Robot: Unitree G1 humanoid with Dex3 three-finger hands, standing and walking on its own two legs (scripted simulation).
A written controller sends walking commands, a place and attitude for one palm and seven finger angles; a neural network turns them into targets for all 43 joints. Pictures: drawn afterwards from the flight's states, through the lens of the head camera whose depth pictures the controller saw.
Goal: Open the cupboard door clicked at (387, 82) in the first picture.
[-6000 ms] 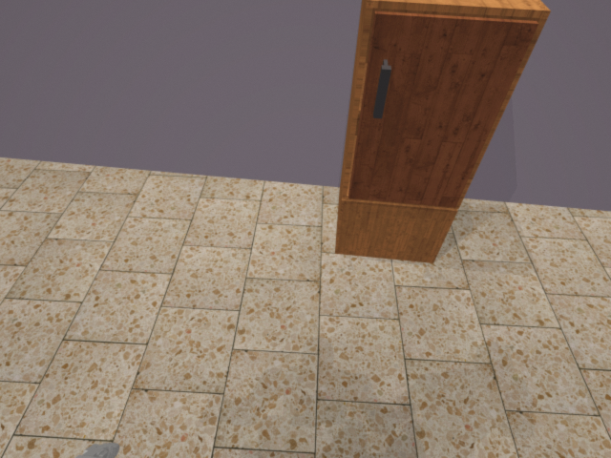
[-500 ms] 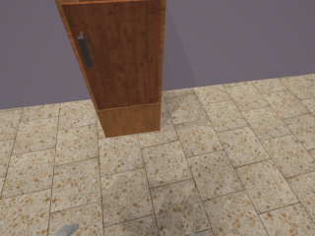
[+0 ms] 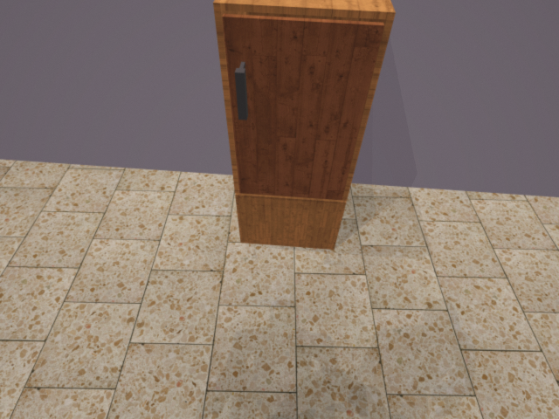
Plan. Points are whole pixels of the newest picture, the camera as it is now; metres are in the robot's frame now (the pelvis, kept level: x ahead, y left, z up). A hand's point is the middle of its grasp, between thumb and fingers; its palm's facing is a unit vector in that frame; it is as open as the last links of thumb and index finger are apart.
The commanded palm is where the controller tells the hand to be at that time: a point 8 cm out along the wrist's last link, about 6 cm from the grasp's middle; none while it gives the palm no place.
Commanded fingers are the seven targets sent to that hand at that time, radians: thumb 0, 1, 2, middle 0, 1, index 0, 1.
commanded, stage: take the last steps up to it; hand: left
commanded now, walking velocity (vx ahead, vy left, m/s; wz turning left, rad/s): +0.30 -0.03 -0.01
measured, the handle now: (243, 91) +0.86 +0.18 +0.00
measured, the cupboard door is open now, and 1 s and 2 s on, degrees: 0 0 0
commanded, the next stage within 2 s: come to a stop and stand still in 0.82 s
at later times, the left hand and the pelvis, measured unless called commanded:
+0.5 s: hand (193, 364) +0.23 +0.18 -0.18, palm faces -0.07 -0.98 -0.18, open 7.4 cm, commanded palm none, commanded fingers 0.00 0.90 0.90 -0.20 -0.30 -0.20 -0.30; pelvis +0.13 +0.00 -0.01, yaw -2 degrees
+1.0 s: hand (213, 344) +0.28 +0.16 -0.19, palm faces +0.09 -0.99 -0.14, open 7.3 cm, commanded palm none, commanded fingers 0.00 0.90 0.90 -0.20 -0.30 -0.20 -0.30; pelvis +0.30 -0.01 -0.01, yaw +0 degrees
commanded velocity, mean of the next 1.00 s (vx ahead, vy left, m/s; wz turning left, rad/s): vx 0.19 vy -0.04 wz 0.00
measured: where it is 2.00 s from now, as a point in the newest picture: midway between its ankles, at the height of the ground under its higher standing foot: (297, 411)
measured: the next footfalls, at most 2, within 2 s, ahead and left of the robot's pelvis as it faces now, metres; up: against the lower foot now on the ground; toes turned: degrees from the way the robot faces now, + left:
left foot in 0.04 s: +0.02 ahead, +0.13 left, +0.00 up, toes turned +5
right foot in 0.54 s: +0.29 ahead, -0.12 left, +0.00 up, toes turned -10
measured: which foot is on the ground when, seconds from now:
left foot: up 0.00-0.02, down 0.04-0.54, up 0.56-0.96, down 0.98-1.00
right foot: down 0.00-0.04, up 0.06-0.52, down 0.54-0.98, up 1.00-1.00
